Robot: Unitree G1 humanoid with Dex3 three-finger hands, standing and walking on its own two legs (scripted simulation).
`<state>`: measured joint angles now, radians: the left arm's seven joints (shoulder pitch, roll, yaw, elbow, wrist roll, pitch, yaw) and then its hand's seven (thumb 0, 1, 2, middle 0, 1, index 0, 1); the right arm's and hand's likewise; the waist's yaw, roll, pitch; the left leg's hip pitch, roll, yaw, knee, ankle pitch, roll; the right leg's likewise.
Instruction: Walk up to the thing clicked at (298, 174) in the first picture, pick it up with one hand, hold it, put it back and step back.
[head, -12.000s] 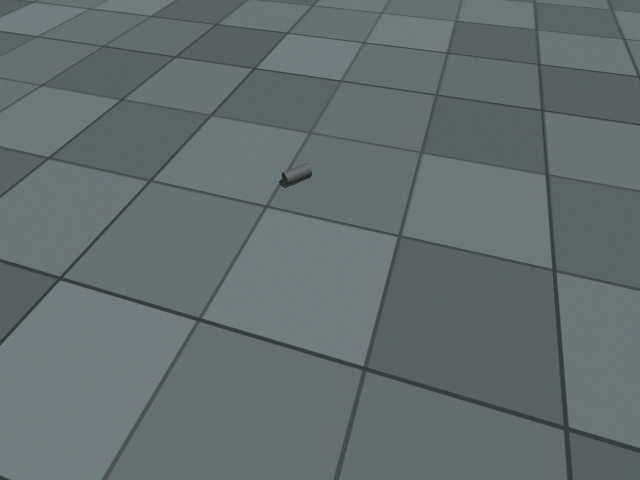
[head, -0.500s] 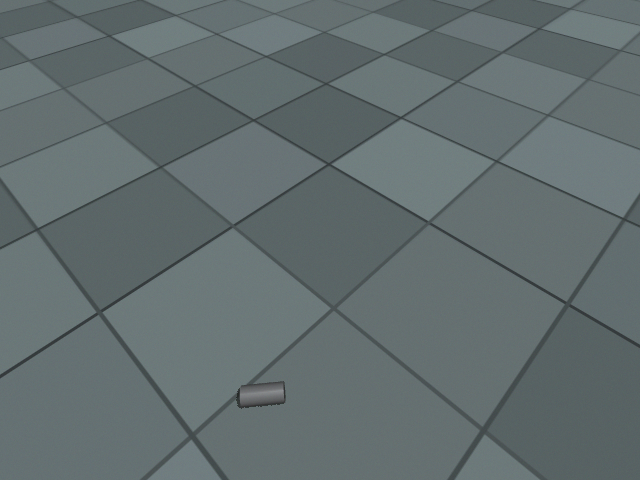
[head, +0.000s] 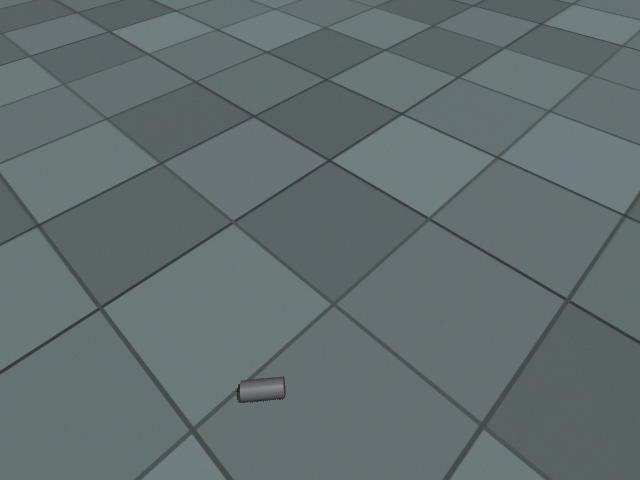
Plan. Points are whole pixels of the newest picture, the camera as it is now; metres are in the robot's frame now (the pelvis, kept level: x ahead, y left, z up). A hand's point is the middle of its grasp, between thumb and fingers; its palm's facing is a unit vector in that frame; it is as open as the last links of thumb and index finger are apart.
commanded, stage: stand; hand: left
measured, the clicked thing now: (263, 389) +0.52 +0.23 -0.75
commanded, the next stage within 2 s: walk up in 0.14 s
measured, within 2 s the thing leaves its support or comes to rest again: neither
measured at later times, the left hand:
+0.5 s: hand out of the picture +0.10 +0.22 -0.15, palm faces -0.04 -0.90 -0.42, open 7.4 cm
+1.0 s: hand (194, 435) +0.23 +0.23 -0.17, palm faces +0.01 -0.93 -0.37, open 7.4 cm
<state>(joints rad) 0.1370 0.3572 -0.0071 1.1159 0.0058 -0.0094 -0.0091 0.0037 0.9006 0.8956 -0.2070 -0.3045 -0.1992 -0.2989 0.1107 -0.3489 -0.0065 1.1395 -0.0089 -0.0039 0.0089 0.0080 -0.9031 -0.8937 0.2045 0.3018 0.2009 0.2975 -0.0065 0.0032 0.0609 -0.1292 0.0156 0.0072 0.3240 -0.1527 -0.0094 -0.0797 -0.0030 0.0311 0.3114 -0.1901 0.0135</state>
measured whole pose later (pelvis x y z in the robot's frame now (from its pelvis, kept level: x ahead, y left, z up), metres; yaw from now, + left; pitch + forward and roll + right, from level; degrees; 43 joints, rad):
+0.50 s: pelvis +0.05 -0.06 -0.02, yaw -2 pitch -4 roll +0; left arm 0.26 0.39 0.08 0.99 0.04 -0.03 -0.04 0.00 0.90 0.90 -0.21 -0.30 -0.20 -0.30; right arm 0.27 -0.43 -0.08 1.00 -0.03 0.03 0.02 0.01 -0.90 -0.89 0.20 0.30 0.20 0.30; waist 0.00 0.06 0.09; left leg -0.24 0.04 -0.08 0.83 -0.49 0.02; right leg -0.25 0.00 -0.03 0.58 -0.25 -0.01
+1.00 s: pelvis +0.12 -0.04 -0.02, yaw +1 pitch -2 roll -1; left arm 0.13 0.39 0.02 0.90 -0.03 -0.01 0.02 0.00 0.90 0.90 -0.21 -0.30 -0.20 -0.30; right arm 0.13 -0.36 -0.04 0.88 -0.02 0.02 0.01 0.01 -0.90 -0.89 0.21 0.30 0.20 0.30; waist 0.00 0.00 0.16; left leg -0.31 0.01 -0.03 0.62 -0.28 0.01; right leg -0.31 -0.01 0.02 0.82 -0.55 -0.02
